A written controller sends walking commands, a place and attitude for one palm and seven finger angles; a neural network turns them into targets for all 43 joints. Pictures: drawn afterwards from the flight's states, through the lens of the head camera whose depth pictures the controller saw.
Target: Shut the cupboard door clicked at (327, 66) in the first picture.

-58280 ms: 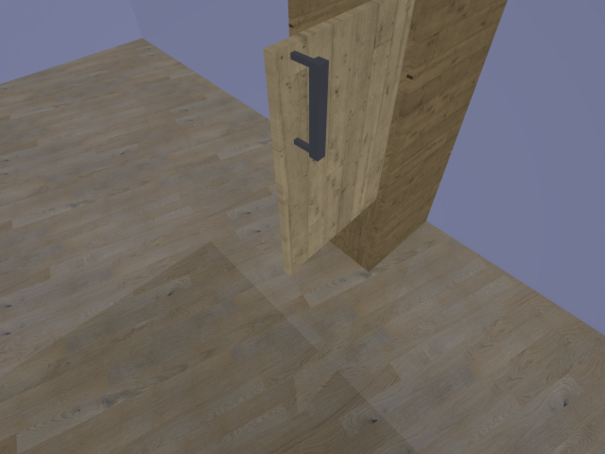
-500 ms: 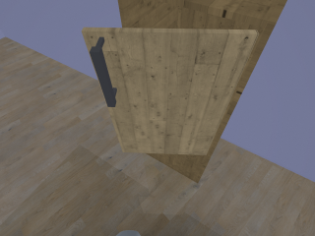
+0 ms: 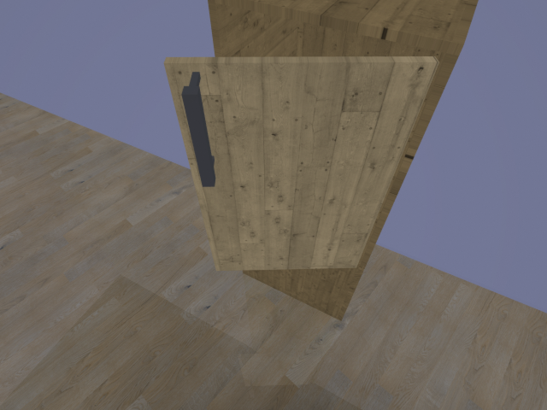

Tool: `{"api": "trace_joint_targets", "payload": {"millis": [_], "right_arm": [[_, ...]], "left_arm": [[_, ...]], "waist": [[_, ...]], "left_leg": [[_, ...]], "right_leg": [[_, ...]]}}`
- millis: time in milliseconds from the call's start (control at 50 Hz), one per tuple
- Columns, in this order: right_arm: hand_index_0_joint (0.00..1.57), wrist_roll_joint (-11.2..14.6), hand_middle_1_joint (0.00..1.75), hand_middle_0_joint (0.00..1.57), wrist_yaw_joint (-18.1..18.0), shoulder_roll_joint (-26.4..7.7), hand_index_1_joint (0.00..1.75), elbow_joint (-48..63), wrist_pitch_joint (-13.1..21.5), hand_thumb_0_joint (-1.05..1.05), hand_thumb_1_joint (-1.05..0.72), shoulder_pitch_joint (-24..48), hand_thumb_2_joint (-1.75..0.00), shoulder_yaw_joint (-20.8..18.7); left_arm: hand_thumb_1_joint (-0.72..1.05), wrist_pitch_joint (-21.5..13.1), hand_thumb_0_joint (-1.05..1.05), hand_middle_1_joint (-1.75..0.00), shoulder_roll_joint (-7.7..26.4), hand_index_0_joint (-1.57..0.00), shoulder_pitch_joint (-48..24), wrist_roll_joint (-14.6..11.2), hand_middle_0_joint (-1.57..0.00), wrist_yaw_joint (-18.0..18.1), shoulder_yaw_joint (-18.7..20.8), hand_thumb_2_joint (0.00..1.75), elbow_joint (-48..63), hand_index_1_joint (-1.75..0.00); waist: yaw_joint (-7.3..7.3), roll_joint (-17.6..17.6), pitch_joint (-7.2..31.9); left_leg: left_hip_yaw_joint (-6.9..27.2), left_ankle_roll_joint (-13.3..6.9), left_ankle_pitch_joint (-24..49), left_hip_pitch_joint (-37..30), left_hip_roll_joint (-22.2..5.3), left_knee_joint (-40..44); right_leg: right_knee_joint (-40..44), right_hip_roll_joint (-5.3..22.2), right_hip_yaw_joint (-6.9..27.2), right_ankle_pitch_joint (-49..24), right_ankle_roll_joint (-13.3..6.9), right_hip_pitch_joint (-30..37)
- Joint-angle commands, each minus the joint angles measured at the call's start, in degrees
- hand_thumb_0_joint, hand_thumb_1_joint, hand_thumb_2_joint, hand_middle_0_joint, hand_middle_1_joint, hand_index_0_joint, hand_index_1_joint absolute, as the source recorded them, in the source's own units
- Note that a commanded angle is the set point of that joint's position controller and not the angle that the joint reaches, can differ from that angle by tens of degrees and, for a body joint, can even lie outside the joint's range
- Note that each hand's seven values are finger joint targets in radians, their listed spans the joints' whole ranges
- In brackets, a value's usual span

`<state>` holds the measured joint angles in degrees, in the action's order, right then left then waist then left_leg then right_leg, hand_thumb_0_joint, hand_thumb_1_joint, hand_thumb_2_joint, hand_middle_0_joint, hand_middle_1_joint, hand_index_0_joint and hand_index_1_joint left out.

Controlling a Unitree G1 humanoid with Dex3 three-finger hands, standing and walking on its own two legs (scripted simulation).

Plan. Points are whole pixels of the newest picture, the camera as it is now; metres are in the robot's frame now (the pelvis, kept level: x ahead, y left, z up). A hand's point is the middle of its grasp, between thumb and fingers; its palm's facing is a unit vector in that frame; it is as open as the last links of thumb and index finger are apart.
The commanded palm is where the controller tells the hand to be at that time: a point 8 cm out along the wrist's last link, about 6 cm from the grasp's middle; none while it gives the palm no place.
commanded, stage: come to a stop and stand still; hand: left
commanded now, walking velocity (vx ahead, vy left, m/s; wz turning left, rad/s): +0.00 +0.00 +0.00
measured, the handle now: (202, 133) +0.48 +0.14 +0.15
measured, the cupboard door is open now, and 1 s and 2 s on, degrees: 29 29 29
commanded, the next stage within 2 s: look again from close up in 0.02 s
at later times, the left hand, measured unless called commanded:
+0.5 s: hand out of the picture +0.06 +0.18 -0.17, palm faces -0.02 -0.98 -0.21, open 7.4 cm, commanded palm none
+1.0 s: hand (158, 325) +0.23 +0.18 +0.01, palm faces +0.22 -0.97 -0.09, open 7.0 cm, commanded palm +0.14 +0.23 -0.03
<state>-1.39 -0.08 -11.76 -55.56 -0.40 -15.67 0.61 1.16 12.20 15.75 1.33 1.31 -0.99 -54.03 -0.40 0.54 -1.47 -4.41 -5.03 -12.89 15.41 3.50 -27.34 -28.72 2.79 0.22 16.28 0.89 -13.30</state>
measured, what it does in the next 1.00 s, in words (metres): lowers itself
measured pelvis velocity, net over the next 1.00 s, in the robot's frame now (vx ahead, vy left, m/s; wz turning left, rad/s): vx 0.02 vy -0.04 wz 0.07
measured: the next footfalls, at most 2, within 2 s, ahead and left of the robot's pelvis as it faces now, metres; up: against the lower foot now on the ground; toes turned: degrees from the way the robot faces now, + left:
none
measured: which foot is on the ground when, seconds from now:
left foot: down 0.00-1.00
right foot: down 0.00-1.00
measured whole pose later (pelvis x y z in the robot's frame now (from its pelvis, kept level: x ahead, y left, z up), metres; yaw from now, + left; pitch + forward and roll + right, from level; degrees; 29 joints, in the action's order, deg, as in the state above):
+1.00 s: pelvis +0.02 -0.04 -0.06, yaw +4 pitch +7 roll +4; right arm 1.4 0.1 -13.7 -41.7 16.6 -16.5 -2.8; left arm -21.9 12.3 23.4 -14.1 -6.5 11.1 -2.0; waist -1.8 -1.9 7.6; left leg -2.9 -1.6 -26.9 33.6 5.6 -53.5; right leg -57.9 2.1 -0.6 33.3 -2.6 -33.4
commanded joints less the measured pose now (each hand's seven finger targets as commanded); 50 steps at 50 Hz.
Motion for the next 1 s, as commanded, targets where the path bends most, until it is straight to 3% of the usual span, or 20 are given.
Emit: {"api": "trace_joint_targets", "payload": {"millis": [0, 120, 280, 300, 400, 460, 720, 740, 760, 780, 800, 820, 840, 860, 880, 900, 920, 940, 960, 980], "right_arm": [[0.20, 0.56, 0.30, 0.20, -0.55, -7.34, 0.30, 2.57, 1.96, 0.00, -0.90, 0.83, -0.90, -1.66], [0.20, 0.90, 0.30, 0.20, -0.97, -7.84, 0.30, 0.07, 2.64, 0.00, -0.90, 0.70, -0.90, -1.41], [0.20, 1.00, 0.30, 0.20, -1.38, -7.65, 0.30, -2.21, 2.76, 0.00, -0.90, 1.38, -0.90, -1.21], [0.20, 1.05, 0.30, 0.20, -1.46, -7.52, 0.30, -2.29, 2.78, 0.00, -0.90, 1.67, -0.90, -1.30], [0.20, 1.06, 0.30, 0.20, -1.49, -7.73, 0.30, -2.71, 2.75, 0.00, -0.90, 2.89, -0.90, -1.35], [0.20, 0.98, 0.30, 0.20, -1.47, -8.00, 0.30, -2.88, 2.77, 0.00, -0.90, 3.49, -0.90, -1.31], [0.20, 0.93, 0.30, 0.20, -1.55, -8.41, 0.30, -3.73, 2.76, 0.00, -0.90, 4.28, -0.90, -1.30], [0.20, 1.46, 0.30, 0.20, -1.51, -8.01, 0.30, -0.72, 2.65, 0.00, -0.90, 3.29, -0.90, -1.44], [0.20, 2.73, 0.30, 0.20, -5.80, -19.25, 0.30, 12.06, 13.43, 0.00, -0.90, -5.69, -0.90, -5.35], [0.20, 7.26, 0.30, 0.20, -7.84, -12.10, 0.30, 13.34, 18.47, 0.00, -0.90, 0.56, -0.90, -0.89], [0.20, 6.78, 0.30, 0.20, -6.58, -10.38, 0.30, 14.55, 19.67, 0.00, -0.90, 3.87, -0.90, -1.77], [0.20, 7.16, 0.30, 0.20, -3.98, -8.60, 0.30, 13.39, 20.21, 0.00, -0.90, 2.61, -0.90, -2.31], [0.20, 5.67, 0.30, 0.20, -2.48, -9.00, 0.30, 16.04, 20.45, 0.00, -0.90, 4.84, -0.90, -4.40], [0.20, 4.84, 0.30, 0.20, -1.34, -8.57, 0.30, 18.06, 20.79, 0.00, -0.90, 5.19, -0.90, -5.40], [0.20, 3.60, 0.30, 0.20, -0.49, -8.06, 0.30, 20.04, 21.07, 0.00, -0.90, 5.99, -0.90, -6.48], [0.20, 3.26, 0.30, 0.20, 0.09, -8.27, 0.30, 21.15, 21.06, 0.00, -0.90, 4.57, -0.90, -7.11], [0.20, 2.73, 0.30, 0.20, 0.44, -8.93, 0.30, 22.99, 20.62, 0.00, -0.90, 5.02, -0.90, -6.47], [0.20, 2.64, 0.30, 0.20, 0.66, -9.33, 0.30, 23.99, 20.13, 0.00, -0.90, 5.67, -0.90, -6.14], [0.20, 2.99, 0.30, 0.20, 0.81, -10.56, 0.30, 25.66, 19.72, 0.00, -0.90, 6.80, -0.90, -6.12], [0.20, 2.77, 0.30, 0.20, 0.65, -11.41, 0.30, 28.26, 19.16, 0.00, -0.90, 7.50, -0.90, -5.58]], "left_arm": [[0.90, -1.79, 0.00, -0.30, 6.66, -0.20, 1.84, -0.16, -0.20, 0.67, 1.53, 0.90, 1.59, -0.30], [0.90, -2.05, 0.00, -0.30, 6.83, -0.20, 2.23, -0.37, -0.20, 0.85, 1.29, 0.90, -1.29, -0.30], [0.90, -1.82, 0.00, -0.30, 6.54, -0.20, 2.25, -0.50, -0.20, 1.03, 1.04, 0.90, -3.87, -0.30], [0.90, -1.96, 0.00, -0.30, 6.65, -0.20, 2.37, -0.35, -0.20, 1.07, 1.18, 0.90, -3.88, -0.30], [0.90, -2.00, 0.00, -0.30, 7.04, -0.20, 1.52, -0.32, -0.20, 1.08, 1.18, 0.90, -4.12, -0.30], [0.90, -1.93, 0.00, -0.30, 7.27, -0.20, 0.94, -0.42, -0.20, 1.07, 1.28, 0.90, -3.95, -0.30], [0.90, -2.11, 0.00, -0.30, 8.25, -0.20, -0.46, -0.45, -0.20, 1.01, 1.61, 0.90, -3.45, -0.30], [0.90, -3.00, 0.00, -0.30, 5.32, -0.20, 3.19, 0.18, -0.20, 3.34, 1.20, 0.90, -4.76, -0.30], [0.90, -17.83, 0.00, -0.30, 47.33, -0.20, -48.75, -3.37, -0.20, 6.37, 36.30, 0.90, 85.56, -0.30], [0.90, -13.17, 0.00, -0.32, 11.56, -0.22, 1.46, -6.11, -0.22, 6.49, 6.46, 0.90, 61.30, -0.32], [0.90, -6.70, 0.00, -0.34, 0.30, -0.24, 15.24, -10.45, -0.24, 6.90, 3.82, 0.90, 64.56, -0.34], [0.90, -7.39, 0.00, -0.36, 1.48, -0.25, 6.22, -9.49, -0.25, 6.93, 3.15, 0.90, 63.07, -0.36], [0.90, -8.85, 0.00, -0.38, 0.73, -0.27, 6.71, -10.65, -0.27, 6.12, 4.96, 0.90, 61.38, -0.38], [0.90, -11.47, 0.00, -0.40, 1.31, -0.29, 8.64, -11.73, -0.29, 4.00, 6.99, 0.90, 60.33, -0.40], [0.90, -15.14, 0.00, -0.42, 0.69, -0.31, 13.00, -13.09, -0.31, 0.92, 9.62, 0.90, 57.29, -0.42], [0.90, -19.23, 0.00, -0.44, 1.34, -0.33, 17.37, -14.46, -0.33, -3.26, 12.40, 0.90, 52.33, -0.44], [0.90, -23.86, 0.00, -0.46, 2.22, -0.35, 20.69, -16.33, -0.35, -7.63, 13.96, 0.90, 49.55, -0.46], [0.90, -28.26, 0.00, -0.48, 3.73, -0.36, 20.69, -18.20, -0.36, -12.24, 16.28, 0.90, 48.78, -0.48], [0.90, -31.81, 0.00, -0.50, 7.31, -0.38, 20.16, -19.32, -0.38, -17.16, 19.76, 0.90, 49.03, -0.50], [0.90, -32.77, 0.00, -0.52, 9.47, -0.40, 23.85, -19.50, -0.40, -21.43, 21.88, 0.90, 49.33, -0.52]], "waist": [[0.80, -0.26, -0.21], [0.63, 0.34, 1.58], [0.60, 0.82, 1.62], [0.71, -0.44, 1.37], [0.79, -1.12, 0.24], [0.74, 0.02, 1.01], [0.87, -0.97, 1.76], [0.29, 0.79, 0.46], [-7.62, 3.56, 20.24], [-2.33, 23.04, 27.81], [-0.57, 24.05, 26.42], [-2.10, 12.62, 12.23], [-1.58, 8.84, 3.18], [-0.58, 3.88, 1.52], [0.60, -2.97, 1.04], [1.08, -6.55, 2.40], [0.92, -13.83, 4.32], [0.60, -14.13, 4.70], [0.92, -11.96, 5.83], [2.03, -13.78, 9.93]], "left_leg": [[12.66, 0.43, -6.76, 0.97, -9.03, 10.38], [10.70, 0.59, 5.75, -3.65, -9.15, 7.65], [9.57, 0.87, 12.16, -6.54, -9.48, 6.52], [9.27, 0.81, 13.95, -6.53, -9.31, 5.76], [8.85, 0.98, 14.04, -6.19, -9.25, 5.80], [8.71, 1.21, 14.25, -6.74, -9.26, 6.08], [8.51, 1.47, 17.35, -7.66, -9.25, 5.84], [7.82, 3.68, 33.68, -7.32, -10.47, -3.58], [16.33, 5.40, 42.25, -26.75, -9.13, -8.68], [19.07, 6.52, 45.55, -33.92, -12.36, -7.71], [17.03, 8.00, 38.04, -18.56, -10.16, -6.57], [14.81, 6.03, 23.51, -5.46, -8.41, -3.99], [12.65, 5.39, 15.90, 3.46, -6.87, -7.21], [12.00, 6.29, 11.93, 10.19, -5.65, -11.49], [10.78, 7.08, 8.60, 15.00, -4.53, -13.57], [8.56, 8.63, 7.79, 16.53, -2.37, -17.76], [7.61, 9.13, 3.01, 23.06, -1.60, -21.76], [6.33, 9.14, -1.34, 27.94, -1.00, -23.91], [6.28, 7.73, -0.30, 29.93, -1.39, -26.60], [6.16, 5.79, 7.32, 29.08, -1.15, -29.69]], "right_leg": [[4.73, 1.76, 3.44, 1.52, -3.33, 0.49], [4.66, 2.39, 3.46, -4.72, -2.86, 1.72], [4.82, 2.67, 2.95, -6.87, -2.24, 2.21], [4.91, 2.66, 3.23, -8.69, -2.31, 2.54], [5.31, 3.02, 3.43, -9.97, -2.27, 2.65], [5.23, 3.18, 3.43, -10.09, -2.17, 3.11], [5.68, 3.68, 3.29, -13.99, -2.42, 5.06], [3.15, 4.43, 3.73, -24.12, -0.96, 1.62], [-19.33, -2.06, -5.42, -22.78, -1.78, -3.80], [-36.46, -3.68, -6.22, 2.16, -0.66, -13.67], [-53.05, -1.62, -4.33, 3.61, -2.23, -6.05], [-54.26, -0.89, -3.92, 5.10, -1.53, -15.07], [-47.93, 0.53, -4.42, 8.52, -1.65, -20.36], [-38.70, 1.06, -3.61, 10.45, -2.22, -23.37], [-25.60, -0.45, -3.87, 9.45, -2.89, -26.09], [-15.67, -1.12, -3.23, 1.25, -3.70, -23.28], [-14.25, -0.10, -0.59, 2.40, -3.33, -22.18], [-14.51, 0.56, 1.59, 5.79, -3.78, -22.64], [-17.01, 0.28, 3.50, -1.57, -3.52, -22.50], [-21.70, 0.06, 4.91, -27.86, -1.35, -18.14]]}}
